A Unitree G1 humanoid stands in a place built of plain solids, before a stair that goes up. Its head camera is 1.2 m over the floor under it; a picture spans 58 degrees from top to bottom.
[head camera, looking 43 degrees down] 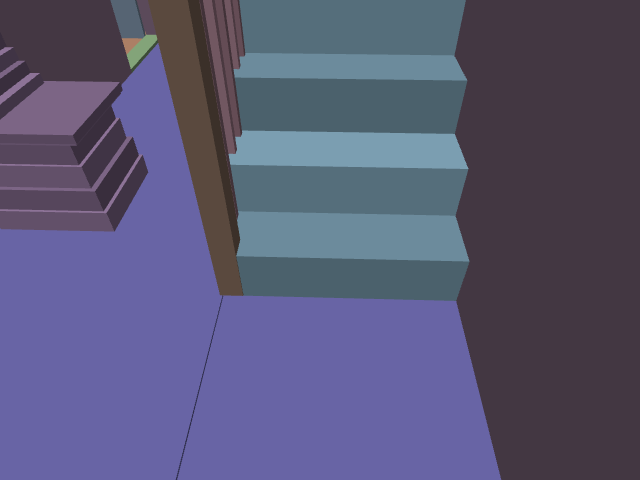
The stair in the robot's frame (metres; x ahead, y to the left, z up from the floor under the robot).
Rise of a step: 0.20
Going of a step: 0.23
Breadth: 0.83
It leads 2 degrees to the right of straight ahead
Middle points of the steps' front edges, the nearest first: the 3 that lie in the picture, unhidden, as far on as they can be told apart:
0.98 -0.07 0.20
1.21 -0.08 0.40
1.44 -0.08 0.60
